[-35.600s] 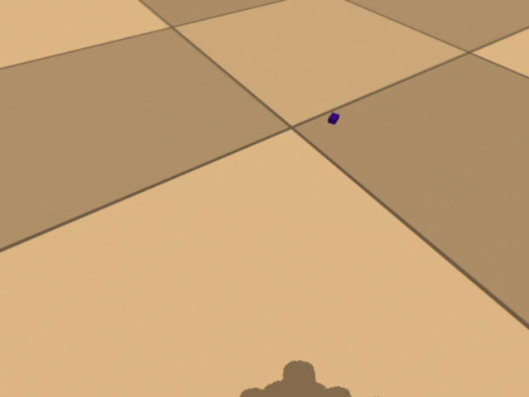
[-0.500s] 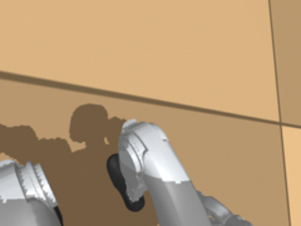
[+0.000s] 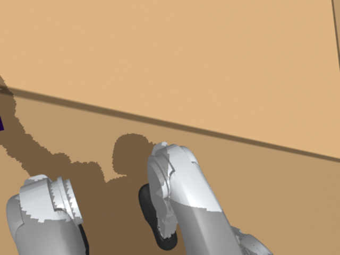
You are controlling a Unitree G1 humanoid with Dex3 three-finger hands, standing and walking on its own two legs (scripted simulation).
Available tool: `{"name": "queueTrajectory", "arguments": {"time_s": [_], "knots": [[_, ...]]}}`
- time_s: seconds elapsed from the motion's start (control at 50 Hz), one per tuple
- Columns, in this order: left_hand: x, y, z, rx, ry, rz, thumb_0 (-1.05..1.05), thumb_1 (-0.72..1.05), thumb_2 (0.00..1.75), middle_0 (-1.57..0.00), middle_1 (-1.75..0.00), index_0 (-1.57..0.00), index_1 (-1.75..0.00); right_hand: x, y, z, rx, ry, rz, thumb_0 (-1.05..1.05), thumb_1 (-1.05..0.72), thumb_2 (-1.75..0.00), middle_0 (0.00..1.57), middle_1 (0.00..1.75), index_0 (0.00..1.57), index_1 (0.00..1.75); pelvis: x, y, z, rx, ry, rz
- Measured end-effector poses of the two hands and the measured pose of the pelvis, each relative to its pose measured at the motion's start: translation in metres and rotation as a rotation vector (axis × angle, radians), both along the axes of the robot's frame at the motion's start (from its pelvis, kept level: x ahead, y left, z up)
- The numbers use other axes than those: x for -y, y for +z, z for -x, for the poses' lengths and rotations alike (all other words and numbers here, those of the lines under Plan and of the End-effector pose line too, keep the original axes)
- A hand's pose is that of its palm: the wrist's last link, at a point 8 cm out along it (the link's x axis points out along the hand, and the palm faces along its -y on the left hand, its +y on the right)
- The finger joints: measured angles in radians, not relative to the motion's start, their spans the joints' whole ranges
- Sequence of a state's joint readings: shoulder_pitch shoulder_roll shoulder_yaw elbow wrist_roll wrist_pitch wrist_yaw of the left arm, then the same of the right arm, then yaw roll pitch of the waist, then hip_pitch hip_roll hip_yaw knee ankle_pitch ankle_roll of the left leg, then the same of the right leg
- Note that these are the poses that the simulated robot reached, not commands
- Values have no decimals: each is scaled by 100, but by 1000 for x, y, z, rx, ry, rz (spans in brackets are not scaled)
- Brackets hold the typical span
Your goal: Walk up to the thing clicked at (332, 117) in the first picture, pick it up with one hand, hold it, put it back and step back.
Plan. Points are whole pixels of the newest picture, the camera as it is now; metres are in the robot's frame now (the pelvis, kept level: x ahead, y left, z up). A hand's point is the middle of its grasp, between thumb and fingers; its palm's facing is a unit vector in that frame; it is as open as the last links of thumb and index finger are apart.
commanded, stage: withdraw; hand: left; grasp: from above
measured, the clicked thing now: out of the picture +0.45 +0.32 -0.30
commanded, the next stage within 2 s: home in 0.56 s
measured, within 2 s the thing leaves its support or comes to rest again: neither
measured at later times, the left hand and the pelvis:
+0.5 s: hand out of the picture +0.43 +0.32 -0.13, palm faces -0.47 -0.11 -0.87, open 13.3 cm; pelvis -0.02 -0.01 +0.03, yaw +6 degrees
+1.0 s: hand out of the picture +0.42 +0.33 -0.07, palm faces -0.32 -0.34 -0.88, open 10.3 cm; pelvis +0.00 +0.00 +0.07, yaw +7 degrees
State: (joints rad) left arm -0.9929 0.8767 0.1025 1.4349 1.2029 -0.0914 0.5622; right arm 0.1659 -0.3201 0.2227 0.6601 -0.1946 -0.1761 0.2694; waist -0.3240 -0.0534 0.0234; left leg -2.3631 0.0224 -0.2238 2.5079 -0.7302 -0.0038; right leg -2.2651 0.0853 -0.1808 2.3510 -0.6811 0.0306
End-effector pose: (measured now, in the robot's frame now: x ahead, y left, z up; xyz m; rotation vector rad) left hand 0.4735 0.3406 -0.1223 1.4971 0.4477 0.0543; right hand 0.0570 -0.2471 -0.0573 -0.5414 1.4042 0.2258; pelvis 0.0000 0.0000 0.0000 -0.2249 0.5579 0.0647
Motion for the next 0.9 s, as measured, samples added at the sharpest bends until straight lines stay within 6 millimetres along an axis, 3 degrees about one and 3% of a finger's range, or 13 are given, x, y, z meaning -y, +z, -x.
{"name": "queueTrajectory", "arguments": {"time_s": [0.12, 0.24, 0.32, 0.42, 0.52, 0.62, 0.78, 0.9], "knots": [[-12, 61, 7, -107, 51, -33, 0, -32, 83, -24, -82, -25, -81, 3, -9, -19, 54, -78, -53, 1, -91, -89, 20, 30, 20, 30, 1, 16, 2, -20, 23, -34], [2, 87, 22, -258, 2, 36, 0, -35, 86, -22, -85, -23, -85, 10, 1, -25, 77, -96, -29, 0, -91, -89, 20, 30, 20, 30, 3, 38, 13, -3, 51, -58], [19, 84, 31, -282, -70, 89, 0, -35, 88, -21, -86, -22, -86, 20, 13, -19, 65, -91, 37, 0, -90, -89, 20, 30, 20, 30, 7, 44, 18, 1, 59, -66], [27, 65, 37, -259, -139, 103, 0, -36, 89, -21, -87, -21, -87, 34, 22, -7, 47, -92, 131, 0, -90, -89, 20, 30, 20, 30, 10, 38, 21, 6, 58, -67], [18, 41, 37, -231, -140, 72, 0, -37, 90, -19, -88, -20, -88, 38, 15, 7, 18, -103, 183, 1, -90, -89, 20, 30, 20, 30, 9, 23, 21, 12, 54, -66], [2, 30, 27, -190, -91, 35, 0, -38, 90, -19, -89, -19, -88, 27, -1, 18, -14, -117, 172, 1, -90, -89, 20, 30, 20, 30, 6, 10, 19, 6, 51, -62], [-6, 43, 3, -137, -47, 11, 0, -30, 90, -23, -82, -23, -82, -1, -16, 20, -53, -161, 80, 1, -90, -89, 20, 30, 20, 30, 2, 12, 9, -42, 50, -53], [1, 71, 16, -132, 24, 104, 0, -5, 91, -24, -66, -23, -67, -9, -7, 4, -33, -203, 17, 1, -90, -89, 20, 30, 20, 30, 2, 34, 3, -69, 55, -58]]}}
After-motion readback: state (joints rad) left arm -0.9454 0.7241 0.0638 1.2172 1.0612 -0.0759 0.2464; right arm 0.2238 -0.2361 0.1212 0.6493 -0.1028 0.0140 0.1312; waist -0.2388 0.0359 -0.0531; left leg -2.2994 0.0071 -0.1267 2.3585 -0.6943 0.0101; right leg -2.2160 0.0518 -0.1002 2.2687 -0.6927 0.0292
